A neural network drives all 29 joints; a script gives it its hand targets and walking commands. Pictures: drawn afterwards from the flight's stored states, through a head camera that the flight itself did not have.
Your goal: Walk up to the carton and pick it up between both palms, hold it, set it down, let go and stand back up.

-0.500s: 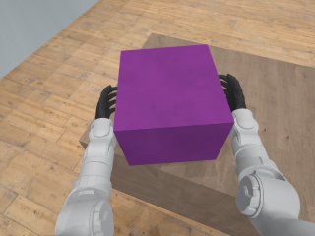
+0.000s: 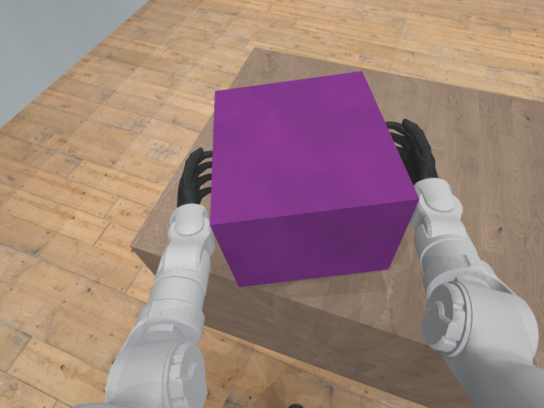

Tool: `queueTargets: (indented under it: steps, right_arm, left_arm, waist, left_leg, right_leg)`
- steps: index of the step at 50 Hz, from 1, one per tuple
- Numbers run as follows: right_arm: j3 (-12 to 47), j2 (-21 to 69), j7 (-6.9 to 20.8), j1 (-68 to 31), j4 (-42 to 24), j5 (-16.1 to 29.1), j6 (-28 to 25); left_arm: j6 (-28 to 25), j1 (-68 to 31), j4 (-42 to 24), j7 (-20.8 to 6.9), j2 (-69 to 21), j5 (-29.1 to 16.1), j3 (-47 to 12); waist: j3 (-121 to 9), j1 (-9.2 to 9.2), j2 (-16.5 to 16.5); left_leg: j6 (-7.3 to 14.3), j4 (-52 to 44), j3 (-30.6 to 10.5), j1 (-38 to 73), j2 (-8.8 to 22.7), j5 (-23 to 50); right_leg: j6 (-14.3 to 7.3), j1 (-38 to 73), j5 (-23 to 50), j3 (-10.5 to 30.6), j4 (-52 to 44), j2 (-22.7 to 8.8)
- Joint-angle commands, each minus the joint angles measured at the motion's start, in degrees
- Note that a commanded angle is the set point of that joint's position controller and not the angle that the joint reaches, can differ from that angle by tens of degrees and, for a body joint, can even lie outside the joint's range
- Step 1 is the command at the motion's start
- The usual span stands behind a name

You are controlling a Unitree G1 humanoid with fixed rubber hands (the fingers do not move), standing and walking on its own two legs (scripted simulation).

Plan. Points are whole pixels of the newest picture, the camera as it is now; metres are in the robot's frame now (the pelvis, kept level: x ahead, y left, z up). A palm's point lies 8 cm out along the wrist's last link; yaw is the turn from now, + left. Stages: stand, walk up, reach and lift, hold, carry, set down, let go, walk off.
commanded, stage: set down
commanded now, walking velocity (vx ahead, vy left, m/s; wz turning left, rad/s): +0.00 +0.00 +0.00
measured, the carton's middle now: (300, 179) +0.46 -0.03 +0.02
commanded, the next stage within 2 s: none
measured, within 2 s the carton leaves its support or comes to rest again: neither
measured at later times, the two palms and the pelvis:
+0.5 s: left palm (210, 210) +0.39 +0.12 +0.02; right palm (425, 183) +0.44 -0.23 +0.04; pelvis -0.01 -0.01 -0.01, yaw -1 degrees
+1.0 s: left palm (211, 200) +0.41 +0.12 +0.02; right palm (422, 175) +0.46 -0.22 +0.04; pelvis +0.00 -0.01 -0.01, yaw -1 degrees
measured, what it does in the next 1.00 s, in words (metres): stands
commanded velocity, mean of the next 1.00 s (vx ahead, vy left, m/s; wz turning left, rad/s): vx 0.00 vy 0.00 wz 0.00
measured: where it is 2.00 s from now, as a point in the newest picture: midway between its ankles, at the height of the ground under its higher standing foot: outside the picture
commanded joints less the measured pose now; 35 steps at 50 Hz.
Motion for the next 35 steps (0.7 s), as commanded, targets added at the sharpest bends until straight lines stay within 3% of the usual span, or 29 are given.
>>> queueTargets:
  steps: [1, 4, 5, 6, 8, 12, 13, 16, 19, 27, 28, 30, 31, 35]
  right_arm:
    - [8.82, 20.68, 6.27, -27.28, -3.34, -3.01, -2.85]
    - [8.82, 20.77, 6.10, -27.44, -2.42, -3.40, -2.79]
    - [9.86, 21.36, 6.02, -27.21, -1.99, -3.16, -2.93]
    - [9.55, 20.91, 5.95, -27.07, -1.71, -2.97, -3.11]
    - [10.01, 21.68, 5.81, -27.54, -2.07, -2.79, -3.75]
    - [10.70, 21.60, 5.68, -28.42, -1.84, -3.24, -4.71]
    - [10.00, 21.47, 5.70, -28.84, -2.43, -3.36, -5.05]
    - [9.93, 21.27, 5.97, -28.66, -1.00, -3.60, -5.64]
    - [9.08, 19.51, 6.33, -29.22, -1.19, -3.89, -5.36]
    - [4.46, 16.04, 7.87, -30.22, 1.25, -6.12, -3.00]
    - [5.05, 16.00, 8.15, -30.56, 0.61, -5.73, -2.87]
    - [4.07, 15.25, 8.50, -31.56, 0.02, -6.05, -2.74]
    - [3.40, 14.79, 8.77, -31.54, 0.41, -6.31, -2.24]
    - [3.26, 14.26, 9.14, -31.59, 0.20, -6.61, -2.08]
  left_arm:
    - [-5.64, -35.07, -8.69, -4.19, -23.85, 0.01, -16.18]
    - [-6.14, -35.41, -7.47, -4.60, -23.08, 0.61, -14.80]
    - [-6.46, -34.84, -7.18, -4.89, -22.97, 0.66, -14.09]
    - [-6.71, -35.33, -7.26, -4.80, -23.49, 0.39, -14.79]
    - [-7.46, -34.88, -6.49, -4.74, -23.10, 0.99, -14.22]
    - [-8.94, -34.05, -4.39, -4.96, -22.64, 1.73, -12.02]
    - [-9.27, -34.86, -4.59, -4.79, -22.82, 1.44, -12.65]
    - [-10.51, -36.28, -5.08, -4.09, -23.25, 1.53, -13.47]
    - [-10.43, -35.73, -3.58, -3.97, -22.43, 0.63, -12.84]
    - [-8.68, -37.71, -1.77, -2.78, -20.98, 0.77, -9.90]
    - [-8.55, -37.30, -1.68, -2.71, -20.64, 0.89, -9.58]
    - [-8.19, -38.24, -1.67, -2.52, -20.30, 0.41, -9.46]
    - [-7.94, -38.50, -1.74, -2.34, -19.81, 0.96, -8.70]
    - [-7.17, -38.45, -2.25, -2.06, -19.40, 0.87, -8.36]
  waist:
    - [-39.44, -0.82, -5.25]
    - [-38.82, -1.29, -6.45]
    - [-39.12, -0.59, -7.34]
    - [-40.45, -1.38, -6.80]
    - [-41.60, -0.80, -6.76]
    - [-41.76, 0.06, -8.69]
    - [-43.12, -0.45, -8.27]
    - [-45.34, -0.30, -7.30]
    - [-44.78, -0.21, -8.32]
    - [-41.98, 0.02, -9.17]
    - [-41.87, 0.69, -9.36]
    - [-43.42, -0.14, -9.38]
    - [-43.01, 0.63, -9.02]
    - [-43.28, 0.30, -9.29]
  left_leg:
    - [1.69, 2.26, 1.62, 9.02, -1.30, 13.82]
    - [2.23, 1.39, 1.82, 4.60, -1.86, 11.29]
    - [2.48, 1.30, 2.04, 2.97, -2.08, 11.03]
    - [2.37, 1.20, 2.06, 2.26, -2.14, 10.36]
    - [2.50, 0.86, 2.42, -0.87, -2.56, 9.24]
    - [3.37, 0.16, 2.48, -5.19, -2.85, 7.32]
    - [3.19, 0.02, 2.51, -4.82, -2.77, 7.92]
    - [2.96, 0.21, 2.43, -5.08, -2.35, 7.50]
    - [3.26, 0.16, 2.53, -5.87, -2.17, 6.14]
    - [4.03, 0.18, 3.18, -1.83, -1.53, 5.15]
    - [4.16, 0.60, 3.41, -2.23, -1.65, 5.07]
    - [4.13, 0.56, 3.47, -2.44, -1.66, 4.82]
    - [4.24, 0.60, 3.45, -2.47, -1.51, 4.57]
    - [4.34, 1.49, 3.38, -1.20, -1.59, 5.72]
  right_leg:
    - [7.26, 23.36, 34.84, -0.87, 5.32, -3.67]
    - [8.39, 26.61, 38.24, -0.08, 6.23, -4.57]
    - [8.73, 28.35, 40.03, 0.59, 6.73, -4.91]
    - [8.95, 28.58, 40.39, 0.61, 7.07, -4.98]
    - [9.52, 31.24, 43.23, 1.57, 7.73, -5.88]
    - [10.70, 33.69, 44.54, 2.66, 8.69, -6.78]
    - [10.53, 33.20, 44.27, 2.20, 8.85, -6.38]
    - [10.21, 31.65, 41.92, 2.20, 8.82, -6.35]
    - [9.83, 29.70, 37.45, 2.46, 7.49, -6.40]
    - [8.03, 21.39, 21.08, 1.01, 4.05, -4.62]
    - [8.06, 21.51, 20.82, 1.29, 4.42, -4.72]
    - [8.02, 20.95, 19.98, 0.97, 4.25, -4.75]
    - [7.81, 20.76, 18.45, 0.86, 4.37, -4.65]
    - [7.86, 19.11, 18.73, 0.49, 4.36, -4.34]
